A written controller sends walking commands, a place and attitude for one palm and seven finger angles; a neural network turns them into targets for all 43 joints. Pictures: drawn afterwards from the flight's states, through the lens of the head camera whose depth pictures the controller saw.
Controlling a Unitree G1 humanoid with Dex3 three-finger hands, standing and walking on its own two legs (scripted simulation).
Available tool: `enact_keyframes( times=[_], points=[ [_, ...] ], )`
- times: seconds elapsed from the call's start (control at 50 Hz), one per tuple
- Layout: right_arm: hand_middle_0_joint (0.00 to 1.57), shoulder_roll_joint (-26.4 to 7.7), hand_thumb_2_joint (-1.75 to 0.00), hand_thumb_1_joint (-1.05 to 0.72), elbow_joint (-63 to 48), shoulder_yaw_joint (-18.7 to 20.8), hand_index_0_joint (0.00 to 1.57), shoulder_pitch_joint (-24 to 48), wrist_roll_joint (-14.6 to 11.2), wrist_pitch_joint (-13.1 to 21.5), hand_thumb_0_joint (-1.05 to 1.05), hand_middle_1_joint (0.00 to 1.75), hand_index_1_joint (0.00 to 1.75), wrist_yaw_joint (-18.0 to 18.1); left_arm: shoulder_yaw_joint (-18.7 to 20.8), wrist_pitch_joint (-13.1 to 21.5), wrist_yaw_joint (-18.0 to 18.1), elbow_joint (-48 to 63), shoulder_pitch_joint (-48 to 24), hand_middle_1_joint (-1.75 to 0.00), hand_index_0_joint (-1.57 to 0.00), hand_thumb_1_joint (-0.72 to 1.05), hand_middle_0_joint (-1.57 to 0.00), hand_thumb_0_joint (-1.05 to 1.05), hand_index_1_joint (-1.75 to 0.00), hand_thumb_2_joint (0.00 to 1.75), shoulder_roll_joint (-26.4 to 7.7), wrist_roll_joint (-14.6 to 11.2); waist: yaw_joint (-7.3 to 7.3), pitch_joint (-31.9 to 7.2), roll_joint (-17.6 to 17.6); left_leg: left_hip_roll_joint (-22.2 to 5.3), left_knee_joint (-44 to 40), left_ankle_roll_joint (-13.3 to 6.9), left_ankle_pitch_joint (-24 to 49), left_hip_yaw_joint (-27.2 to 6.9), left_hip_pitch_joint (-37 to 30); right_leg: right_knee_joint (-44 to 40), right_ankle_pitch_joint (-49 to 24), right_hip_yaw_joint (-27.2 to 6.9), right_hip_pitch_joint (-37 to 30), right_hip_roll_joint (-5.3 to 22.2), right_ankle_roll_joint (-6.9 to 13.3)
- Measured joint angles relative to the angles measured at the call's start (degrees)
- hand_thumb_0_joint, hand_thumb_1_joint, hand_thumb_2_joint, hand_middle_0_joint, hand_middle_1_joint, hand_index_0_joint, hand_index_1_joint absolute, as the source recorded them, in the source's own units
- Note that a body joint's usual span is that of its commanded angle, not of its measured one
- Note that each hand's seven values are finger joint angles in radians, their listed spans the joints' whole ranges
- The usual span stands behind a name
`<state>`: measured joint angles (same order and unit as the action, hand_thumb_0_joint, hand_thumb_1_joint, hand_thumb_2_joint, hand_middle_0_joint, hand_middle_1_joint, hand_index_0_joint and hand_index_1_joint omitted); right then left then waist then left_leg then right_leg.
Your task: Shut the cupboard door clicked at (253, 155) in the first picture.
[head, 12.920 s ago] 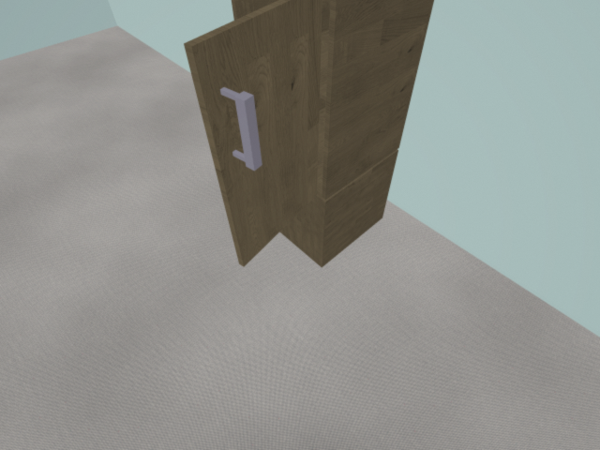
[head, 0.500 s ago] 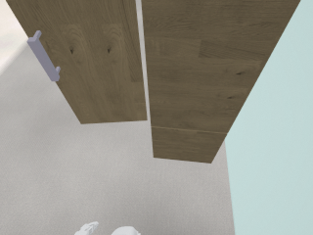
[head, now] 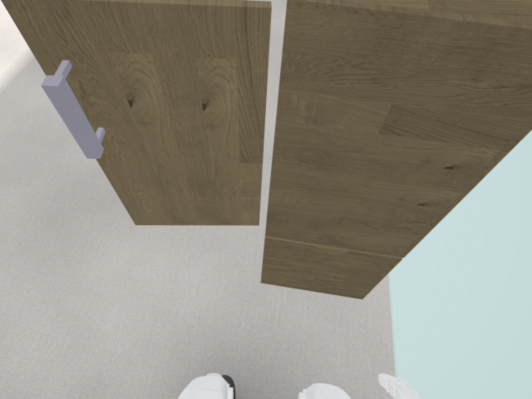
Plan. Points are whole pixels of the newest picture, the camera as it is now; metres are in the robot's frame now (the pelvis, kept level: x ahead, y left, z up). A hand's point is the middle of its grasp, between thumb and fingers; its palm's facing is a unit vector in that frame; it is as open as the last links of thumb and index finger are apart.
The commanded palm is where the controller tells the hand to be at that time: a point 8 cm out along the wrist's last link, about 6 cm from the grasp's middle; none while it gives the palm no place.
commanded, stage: come to a stop and stand still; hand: left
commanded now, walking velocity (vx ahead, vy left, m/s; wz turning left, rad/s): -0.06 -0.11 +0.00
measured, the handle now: (80, 112) +0.49 +0.36 +0.09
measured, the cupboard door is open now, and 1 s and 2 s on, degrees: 100 100 100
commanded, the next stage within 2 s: look again from close up in 0.96 s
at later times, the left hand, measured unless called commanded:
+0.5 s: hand out of the picture +0.00 +0.12 -0.15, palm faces +0.06 -0.97 -0.24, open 7.3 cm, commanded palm none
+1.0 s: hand out of the picture -0.03 +0.14 -0.17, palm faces +0.04 -0.99 -0.16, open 7.4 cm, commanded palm none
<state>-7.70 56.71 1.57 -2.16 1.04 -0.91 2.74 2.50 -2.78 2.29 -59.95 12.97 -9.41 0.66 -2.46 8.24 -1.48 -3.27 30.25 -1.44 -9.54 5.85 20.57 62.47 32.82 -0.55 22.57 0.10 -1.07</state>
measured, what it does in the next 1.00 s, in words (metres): steps on the spot: right foot, then left foot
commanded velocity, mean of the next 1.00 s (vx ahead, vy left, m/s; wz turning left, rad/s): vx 0.03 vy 0.06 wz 0.00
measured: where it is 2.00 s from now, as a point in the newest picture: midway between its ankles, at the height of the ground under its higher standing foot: outside the picture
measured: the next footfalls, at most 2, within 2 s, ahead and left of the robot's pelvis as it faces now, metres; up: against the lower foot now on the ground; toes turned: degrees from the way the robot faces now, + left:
right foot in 0.22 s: -0.01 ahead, -0.18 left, +0.00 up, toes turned -3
left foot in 0.58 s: +0.00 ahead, +0.07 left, +0.00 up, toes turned +5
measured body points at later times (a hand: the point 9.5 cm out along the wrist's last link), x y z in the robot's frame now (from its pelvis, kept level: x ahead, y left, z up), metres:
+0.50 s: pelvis -0.03 -0.06 +0.01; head +0.01 -0.08 +0.46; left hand +0.00 +0.17 -0.13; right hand -0.02 -0.32 -0.15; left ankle -0.05 +0.07 -0.70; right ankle -0.05 -0.18 -0.73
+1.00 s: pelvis -0.03 -0.03 +0.01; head -0.01 -0.02 +0.46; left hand -0.03 +0.19 -0.16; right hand +0.02 -0.26 -0.14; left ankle -0.04 +0.06 -0.73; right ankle -0.05 -0.18 -0.73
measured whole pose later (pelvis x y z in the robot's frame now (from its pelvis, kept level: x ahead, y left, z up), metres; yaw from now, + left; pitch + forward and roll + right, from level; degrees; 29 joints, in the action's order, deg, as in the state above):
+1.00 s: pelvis -0.03 -0.03 +0.01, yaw +0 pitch -1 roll +0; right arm -8.9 62.1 1.2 -11.2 0.6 0.3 1.9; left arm 0.3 -0.4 1.6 -64.7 14.4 -8.9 1.1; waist -1.5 2.6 -1.9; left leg 0.5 23.8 -1.8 -14.5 5.3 8.5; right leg 24.0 14.8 2.1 8.1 4.0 -2.7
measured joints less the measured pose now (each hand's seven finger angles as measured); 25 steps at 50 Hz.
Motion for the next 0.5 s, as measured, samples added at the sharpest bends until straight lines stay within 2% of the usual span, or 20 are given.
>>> enact_keyframes(
  times=[0.06,0.1,0.16,0.2,0.22,0.26,0.28,0.36,0.44,0.5],
  points=[
    [0.2,0.04,-0.9,-0.91,0.14,0.49,0.2,-0.73,0.16,-0.68,0.0,0.3,0.3,-0.06,1.23,-0.44,-0.31,2.43,-1.94,-0.3,-0.2,0.9,-0.2,0.01,-0.3,0.89,-1.57,0.1,0.27,0.1,0.53,-1.2,-0.39,0.7,0.95,0.19,0.8,2.11,-2.47,-0.72,3.15,0.36,-0.57],
    [0.21,-0.66,-0.9,-0.92,0.18,1.16,0.2,-1.5,0.34,-0.88,0.0,0.3,0.3,-0.14,1.8,-0.62,-0.5,3.52,-2.84,-0.3,-0.2,0.9,-0.2,0.01,-0.3,0.89,-2.41,0.29,0.79,-0.2,1.16,-2.01,-0.3,1.31,1.41,0.08,1.34,-0.86,-3.33,-0.35,2.83,1.01,-0.5],
    [0.21,-2.34,-0.9,-0.92,0.54,1.98,0.2,-3.19,0.77,-1.29,0.0,0.3,0.3,-0.75,1.93,-0.29,-0.82,4.62,-3.65,-0.3,-0.2,0.91,-0.2,0.0,-0.3,0.9,-3.05,0.46,1.72,-1.05,2.67,-3.0,0.29,2.38,1.99,-0.64,2.3,-11.87,-4.79,1.18,-1.3,1.99,0.03],
    [0.21,-3.3,-0.9,-0.91,0.94,2.48,0.2,-4.92,0.71,-1.77,0.0,0.3,0.3,-1.17,1.73,0.68,-0.99,5.1,-3.15,-0.3,-0.2,0.91,-0.2,0.0,-0.3,0.9,-3.38,0.52,2.14,-2.34,3.07,-3.14,1.87,3.17,1.69,-1.08,3.39,-22.77,-9.12,1.99,-6.32,2.41,0.4],
    [0.21,-3.56,-0.9,-0.91,1.26,2.69,0.2,-5.75,0.46,-2.12,0.0,0.3,0.3,-1.37,1.65,1.39,-0.91,5.12,-2.65,-0.3,-0.2,0.91,-0.2,0.0,-0.3,0.9,-3.57,0.76,2.18,-2.99,2.58,-2.62,3.79,3.54,-0.63,-1.25,4.23,-26.41,-11.39,1.68,-7.65,2.87,0.61],
    [0.2,-4.7,-0.9,-0.91,2.05,3.08,0.2,-7.24,0.26,-3.28,0.0,0.3,0.3,-2.01,0.75,1.71,-0.64,4.28,-1.94,-0.3,-0.2,0.91,-0.2,0.0,-0.3,0.9,-2.46,1.05,2.65,-3.48,3.59,-1.32,8.15,3.57,-9.65,-3.93,4.9,-25.98,-11.96,2.43,-8.24,2.6,0.68],
    [0.2,-5.16,-0.9,-0.91,2.4,3.21,0.2,-8.19,0.34,-3.64,0.0,0.3,0.3,-2.39,0.2,1.69,-0.69,3.92,-1.25,-0.3,-0.2,0.91,-0.2,0.0,-0.3,0.9,-1.81,1.14,2.73,-4.19,3.8,-0.47,10.56,3.4,-11.57,-4.78,5.16,-26.89,-12.06,2.63,-8.82,2.63,0.8],
    [0.2,-5.95,-0.9,-0.91,3.48,3.26,0.19,-11.09,0.53,-3.24,0.01,0.3,0.3,-3.19,-1.0,2.21,-1.16,2.45,1.18,-0.3,-0.2,0.9,-0.2,0.0,-0.3,0.89,0.55,0.98,2.62,-5.97,3.13,1.81,17.74,3.62,-10.6,-4.73,4.17,-33.47,-15.23,2.05,-11.5,2.87,1.18],
    [0.2,-5.55,-0.9,-0.91,4.05,2.94,0.19,-13.19,0.12,-2.4,0.01,0.3,0.3,-3.17,-0.84,3.0,-0.9,1.42,1.68,-0.3,-0.2,0.93,-0.2,0.01,-0.3,0.89,0.73,1.05,2.37,-5.78,1.91,2.9,16.54,4.65,-11.64,-3.71,0.77,-36.85,-17.02,2.51,-12.62,3.23,1.43],
    [0.2,-4.93,-0.9,-0.91,4.56,2.48,0.19,-13.52,-0.22,-2.31,0.01,0.3,0.3,-2.75,-0.61,3.5,-0.79,1.07,1.57,-0.3,-0.21,0.92,-0.21,0.01,-0.3,0.89,0.31,1.08,1.5,-5.03,1.0,3.53,10.74,4.93,-13.71,-3.01,-2.73,-36.72,-16.92,3.11,-12.48,3.76,1.26]
  ],
)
